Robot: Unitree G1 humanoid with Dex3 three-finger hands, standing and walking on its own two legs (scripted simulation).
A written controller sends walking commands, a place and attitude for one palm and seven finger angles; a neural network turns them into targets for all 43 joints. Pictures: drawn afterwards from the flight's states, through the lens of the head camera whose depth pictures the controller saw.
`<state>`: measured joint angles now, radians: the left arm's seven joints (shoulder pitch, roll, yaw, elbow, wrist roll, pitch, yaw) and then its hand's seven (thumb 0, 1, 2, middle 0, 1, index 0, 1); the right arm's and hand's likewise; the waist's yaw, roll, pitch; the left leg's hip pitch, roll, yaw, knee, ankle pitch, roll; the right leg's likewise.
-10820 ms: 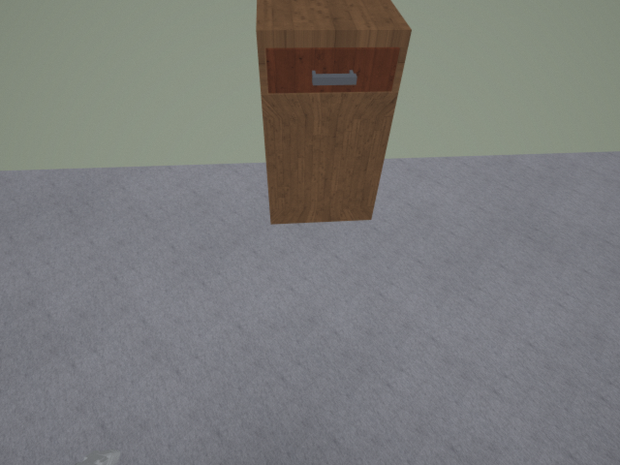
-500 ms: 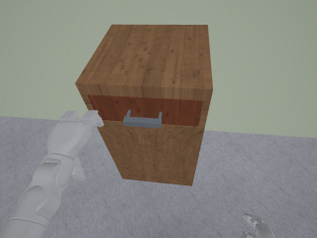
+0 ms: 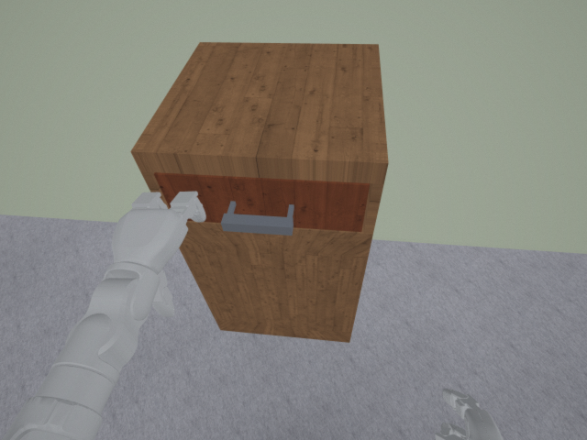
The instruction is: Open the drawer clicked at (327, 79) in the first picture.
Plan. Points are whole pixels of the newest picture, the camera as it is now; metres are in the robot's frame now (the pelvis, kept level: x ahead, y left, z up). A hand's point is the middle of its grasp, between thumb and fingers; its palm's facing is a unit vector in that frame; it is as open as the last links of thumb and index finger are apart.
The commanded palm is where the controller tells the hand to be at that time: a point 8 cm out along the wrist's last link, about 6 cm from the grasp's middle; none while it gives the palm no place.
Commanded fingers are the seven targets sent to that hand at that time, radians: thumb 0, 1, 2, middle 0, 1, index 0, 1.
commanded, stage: move the hooked fingers above the handle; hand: left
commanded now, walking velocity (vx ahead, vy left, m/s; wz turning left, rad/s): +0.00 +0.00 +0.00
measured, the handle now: (259, 215) +0.52 +0.13 -0.06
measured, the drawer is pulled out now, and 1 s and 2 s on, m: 0.00 0.00 0.00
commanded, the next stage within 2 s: lower the fingers behind the handle in 1.82 s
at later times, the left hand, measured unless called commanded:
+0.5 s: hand (211, 239) +0.39 +0.18 +0.03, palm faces -0.01 -0.07 -1.00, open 13.8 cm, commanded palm +0.37 +0.18 +0.09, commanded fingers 0.00 -0.50 0.30 -0.30 -1.20 -0.30 -1.20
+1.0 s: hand (246, 227) +0.44 +0.13 +0.01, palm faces -0.03 -0.04 -1.00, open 13.8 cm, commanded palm +0.42 +0.14 +0.06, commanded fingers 0.00 -0.50 0.30 -0.30 -1.20 -0.30 -1.20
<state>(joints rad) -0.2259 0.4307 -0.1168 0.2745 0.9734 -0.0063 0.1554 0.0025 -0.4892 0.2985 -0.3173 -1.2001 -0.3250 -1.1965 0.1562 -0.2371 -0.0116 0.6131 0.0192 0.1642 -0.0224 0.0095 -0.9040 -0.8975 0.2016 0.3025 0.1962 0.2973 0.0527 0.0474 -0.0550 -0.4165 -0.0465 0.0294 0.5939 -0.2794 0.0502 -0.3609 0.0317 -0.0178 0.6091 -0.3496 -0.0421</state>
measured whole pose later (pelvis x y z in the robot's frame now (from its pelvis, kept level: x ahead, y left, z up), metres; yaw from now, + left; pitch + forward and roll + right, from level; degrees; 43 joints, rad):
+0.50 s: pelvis +0.01 -0.01 -0.01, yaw -1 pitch +9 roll +1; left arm -0.39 0.35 -0.18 0.52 1.02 0.05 0.24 0.00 -0.49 0.30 -0.32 -1.20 -0.32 -1.20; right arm 0.22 -0.24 -0.04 0.64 0.02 0.18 -0.02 0.01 -0.91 -0.90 0.20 0.30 0.20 0.30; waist 0.01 0.05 -0.10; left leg -0.50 -0.04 0.04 0.65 -0.31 0.04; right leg -0.45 0.04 -0.01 0.67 -0.38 -0.05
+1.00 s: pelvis +0.01 -0.02 -0.02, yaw +0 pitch +14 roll +1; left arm -0.63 0.28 -0.20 0.86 1.06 0.05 0.35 0.00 -0.49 0.30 -0.32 -1.20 -0.32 -1.20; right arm 0.27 -0.24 -0.07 0.68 0.01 0.17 -0.02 0.01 -0.91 -0.90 0.20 0.30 0.20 0.30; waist -0.05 0.04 -0.14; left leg -0.62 -0.02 0.03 0.71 -0.34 0.03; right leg -0.57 0.05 -0.02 0.73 -0.40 -0.07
